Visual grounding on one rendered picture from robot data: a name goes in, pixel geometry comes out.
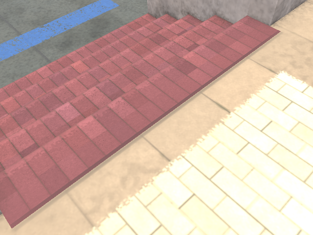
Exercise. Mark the stairs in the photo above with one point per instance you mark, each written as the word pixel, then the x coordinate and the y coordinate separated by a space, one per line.
pixel 43 104

